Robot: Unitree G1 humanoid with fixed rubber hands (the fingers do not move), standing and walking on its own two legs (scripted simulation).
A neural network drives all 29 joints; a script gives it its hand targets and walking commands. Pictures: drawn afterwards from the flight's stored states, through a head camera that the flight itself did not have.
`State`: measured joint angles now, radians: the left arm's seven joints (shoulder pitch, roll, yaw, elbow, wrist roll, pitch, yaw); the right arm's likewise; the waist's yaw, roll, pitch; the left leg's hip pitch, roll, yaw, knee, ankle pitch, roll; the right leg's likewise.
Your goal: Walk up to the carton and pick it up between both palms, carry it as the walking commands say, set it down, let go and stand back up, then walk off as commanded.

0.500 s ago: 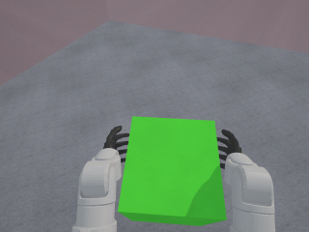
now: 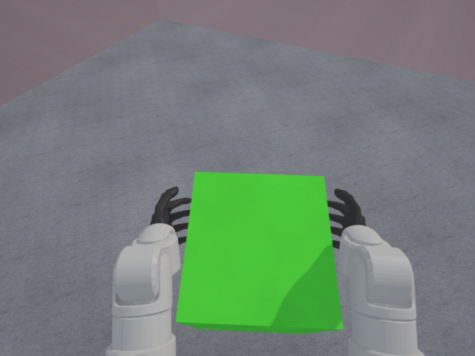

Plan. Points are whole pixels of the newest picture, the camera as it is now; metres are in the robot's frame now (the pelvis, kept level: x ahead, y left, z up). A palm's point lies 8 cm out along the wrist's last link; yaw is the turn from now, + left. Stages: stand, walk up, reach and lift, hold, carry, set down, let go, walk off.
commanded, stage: carry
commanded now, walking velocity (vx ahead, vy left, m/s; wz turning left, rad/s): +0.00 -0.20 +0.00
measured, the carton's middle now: (254, 261) +0.29 +0.01 +0.00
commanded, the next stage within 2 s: none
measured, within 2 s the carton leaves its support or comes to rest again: neither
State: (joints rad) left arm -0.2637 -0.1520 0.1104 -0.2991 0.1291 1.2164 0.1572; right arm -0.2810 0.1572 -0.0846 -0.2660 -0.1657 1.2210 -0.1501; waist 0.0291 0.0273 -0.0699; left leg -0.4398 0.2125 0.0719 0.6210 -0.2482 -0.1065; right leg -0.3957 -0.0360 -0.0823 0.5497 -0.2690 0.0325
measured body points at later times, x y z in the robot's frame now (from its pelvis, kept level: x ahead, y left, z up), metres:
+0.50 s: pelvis -0.07 -0.14 +0.01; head -0.05 -0.13 +0.46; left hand +0.22 +0.02 +0.08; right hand +0.24 -0.27 +0.09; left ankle -0.06 +0.02 -0.72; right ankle -0.05 -0.28 -0.70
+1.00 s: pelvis -0.14 -0.29 +0.01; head -0.12 -0.27 +0.46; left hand +0.15 -0.13 +0.07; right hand +0.17 -0.41 +0.08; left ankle -0.14 -0.16 -0.72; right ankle -0.11 -0.40 -0.68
